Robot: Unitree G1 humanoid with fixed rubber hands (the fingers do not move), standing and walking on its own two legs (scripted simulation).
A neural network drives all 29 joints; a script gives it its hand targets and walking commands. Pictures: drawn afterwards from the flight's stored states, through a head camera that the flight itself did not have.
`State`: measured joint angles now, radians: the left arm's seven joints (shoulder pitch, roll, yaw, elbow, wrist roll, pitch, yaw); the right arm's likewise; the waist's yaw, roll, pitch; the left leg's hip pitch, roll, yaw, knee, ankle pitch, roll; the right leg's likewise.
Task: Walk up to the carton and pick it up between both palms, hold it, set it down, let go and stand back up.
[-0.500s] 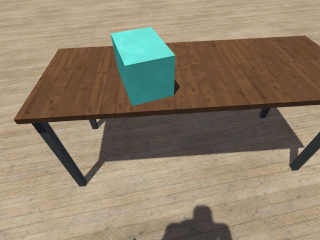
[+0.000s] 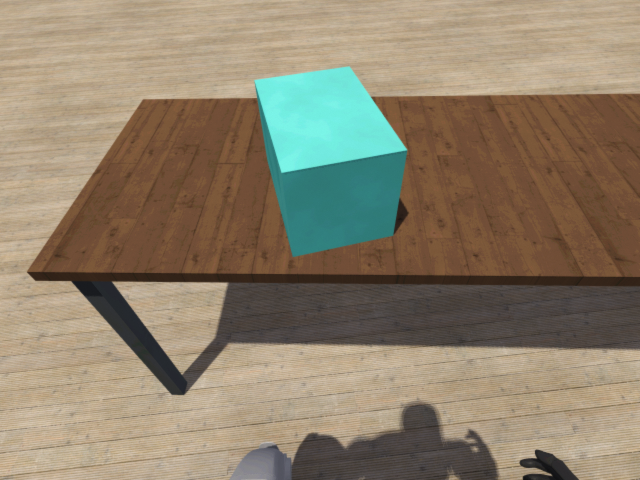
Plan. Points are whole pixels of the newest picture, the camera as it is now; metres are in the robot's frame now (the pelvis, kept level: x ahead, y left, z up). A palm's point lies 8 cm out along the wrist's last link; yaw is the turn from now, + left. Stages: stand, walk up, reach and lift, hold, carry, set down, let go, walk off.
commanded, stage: walk up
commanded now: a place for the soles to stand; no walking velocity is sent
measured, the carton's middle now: (322, 156) +0.67 +0.04 +0.03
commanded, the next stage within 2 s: none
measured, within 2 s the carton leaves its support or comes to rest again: neither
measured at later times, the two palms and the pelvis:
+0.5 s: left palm (121, 372) +0.29 +0.33 -0.08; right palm (541, 467) +0.19 -0.26 -0.10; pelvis +0.13 +0.04 -0.01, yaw -3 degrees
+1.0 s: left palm (89, 432) +0.20 +0.34 -0.09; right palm (548, 470) +0.18 -0.26 -0.09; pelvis +0.08 +0.05 +0.00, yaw -2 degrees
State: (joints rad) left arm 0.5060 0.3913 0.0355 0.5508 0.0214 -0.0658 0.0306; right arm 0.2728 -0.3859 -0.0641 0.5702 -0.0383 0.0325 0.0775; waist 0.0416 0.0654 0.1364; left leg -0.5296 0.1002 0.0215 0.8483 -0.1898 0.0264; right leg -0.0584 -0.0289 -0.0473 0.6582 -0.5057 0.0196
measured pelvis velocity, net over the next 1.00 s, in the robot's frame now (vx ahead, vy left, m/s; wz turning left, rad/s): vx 0.08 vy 0.05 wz -0.03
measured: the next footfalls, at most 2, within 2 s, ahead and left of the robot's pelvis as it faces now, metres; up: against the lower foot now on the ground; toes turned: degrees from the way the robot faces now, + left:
left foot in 0.06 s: +0.16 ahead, +0.17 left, +0.00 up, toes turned +2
right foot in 0.44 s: +0.26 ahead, -0.09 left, +0.00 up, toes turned -5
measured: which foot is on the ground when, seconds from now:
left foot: up 0.00-0.04, down 0.06-1.00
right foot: down 0.00-0.10, up 0.12-0.42, down 0.44-0.68, up 0.70-0.80, down 0.82-1.00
